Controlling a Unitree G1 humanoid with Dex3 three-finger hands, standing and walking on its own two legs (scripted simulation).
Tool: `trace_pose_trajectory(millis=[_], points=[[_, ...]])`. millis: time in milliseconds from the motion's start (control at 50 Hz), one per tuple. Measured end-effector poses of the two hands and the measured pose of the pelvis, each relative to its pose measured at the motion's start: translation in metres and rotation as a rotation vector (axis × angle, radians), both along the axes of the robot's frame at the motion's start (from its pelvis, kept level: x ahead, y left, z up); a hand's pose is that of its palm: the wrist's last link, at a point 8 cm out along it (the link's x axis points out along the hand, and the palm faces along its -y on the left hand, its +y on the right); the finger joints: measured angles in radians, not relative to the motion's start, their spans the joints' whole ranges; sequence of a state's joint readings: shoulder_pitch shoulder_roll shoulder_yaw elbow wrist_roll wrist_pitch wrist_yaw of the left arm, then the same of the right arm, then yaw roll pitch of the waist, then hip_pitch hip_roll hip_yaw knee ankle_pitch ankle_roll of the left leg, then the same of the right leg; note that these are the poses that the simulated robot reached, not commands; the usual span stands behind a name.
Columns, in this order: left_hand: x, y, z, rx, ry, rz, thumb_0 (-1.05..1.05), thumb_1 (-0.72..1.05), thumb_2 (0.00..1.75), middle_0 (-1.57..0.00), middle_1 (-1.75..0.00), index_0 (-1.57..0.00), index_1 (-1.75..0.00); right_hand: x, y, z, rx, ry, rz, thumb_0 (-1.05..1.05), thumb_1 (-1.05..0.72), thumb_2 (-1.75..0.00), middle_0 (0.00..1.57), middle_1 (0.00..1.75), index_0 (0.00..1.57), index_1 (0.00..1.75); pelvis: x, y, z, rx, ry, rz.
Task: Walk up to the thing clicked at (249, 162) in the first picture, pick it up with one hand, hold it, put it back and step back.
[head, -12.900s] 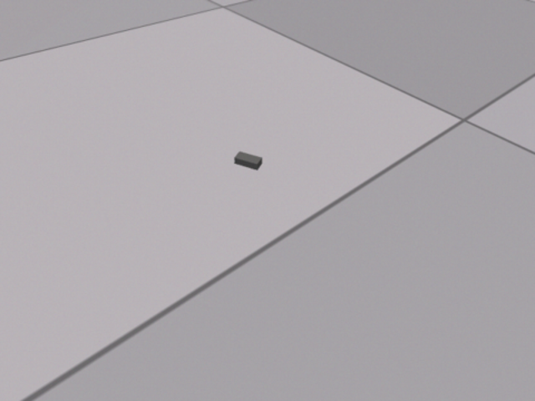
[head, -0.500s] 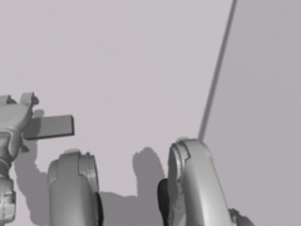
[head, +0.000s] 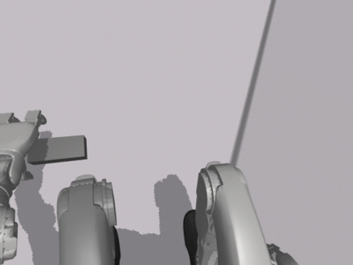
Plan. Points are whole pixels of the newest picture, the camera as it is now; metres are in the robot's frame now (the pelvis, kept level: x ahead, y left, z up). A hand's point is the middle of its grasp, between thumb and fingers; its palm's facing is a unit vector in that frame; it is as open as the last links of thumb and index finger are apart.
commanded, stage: rise first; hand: left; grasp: from above
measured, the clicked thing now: (58, 149) +0.43 +0.28 -0.30
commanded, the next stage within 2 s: approach in 0.22 s
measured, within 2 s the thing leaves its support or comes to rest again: neither
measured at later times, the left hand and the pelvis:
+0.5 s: hand (29, 151) +0.40 +0.31 -0.18, palm faces -0.47 -0.07 -0.88, open 14.0 cm; pelvis +0.00 +0.00 +0.00, yaw +0 degrees
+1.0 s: hand (45, 142) +0.42 +0.28 -0.18, palm faces -0.45 -0.07 -0.89, open 14.0 cm; pelvis +0.00 +0.00 +0.00, yaw -1 degrees
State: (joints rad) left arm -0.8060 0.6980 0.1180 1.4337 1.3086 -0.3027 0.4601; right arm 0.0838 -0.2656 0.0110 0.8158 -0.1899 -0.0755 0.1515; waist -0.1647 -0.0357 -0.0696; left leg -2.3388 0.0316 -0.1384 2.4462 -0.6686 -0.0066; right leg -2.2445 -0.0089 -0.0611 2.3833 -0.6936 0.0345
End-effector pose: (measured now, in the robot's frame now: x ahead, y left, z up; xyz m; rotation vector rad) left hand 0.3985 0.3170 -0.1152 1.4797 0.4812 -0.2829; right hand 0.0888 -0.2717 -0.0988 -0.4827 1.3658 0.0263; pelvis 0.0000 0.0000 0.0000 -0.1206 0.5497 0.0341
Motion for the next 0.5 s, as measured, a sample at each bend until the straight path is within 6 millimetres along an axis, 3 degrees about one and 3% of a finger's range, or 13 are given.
trace_pose_trajectory(millis=[400,500], points=[[0.0012,-0.0002,-0.0042,0.012,-0.011,0.005,0.00,-0.50,1.00,-0.14,-0.94,-0.13,-0.95,-0.0028,0.0031,-0.0060,0.019,0.015,0.014,0.00,-0.90,-0.89,0.20,0.30,0.20,0.30,0.0019,-0.0006,-0.0039,0.002,0.001,0.000],[0.0048,-0.0083,-0.0033,0.010,0.002,-0.019,0.00,-0.52,1.01,-0.12,-0.98,-0.11,-0.98,-0.0013,0.0032,-0.0053,0.026,0.008,0.015,0.00,-0.90,-0.89,0.20,0.30,0.20,0.30,0.0020,-0.0011,-0.0025,0.005,0.004,0.000]])
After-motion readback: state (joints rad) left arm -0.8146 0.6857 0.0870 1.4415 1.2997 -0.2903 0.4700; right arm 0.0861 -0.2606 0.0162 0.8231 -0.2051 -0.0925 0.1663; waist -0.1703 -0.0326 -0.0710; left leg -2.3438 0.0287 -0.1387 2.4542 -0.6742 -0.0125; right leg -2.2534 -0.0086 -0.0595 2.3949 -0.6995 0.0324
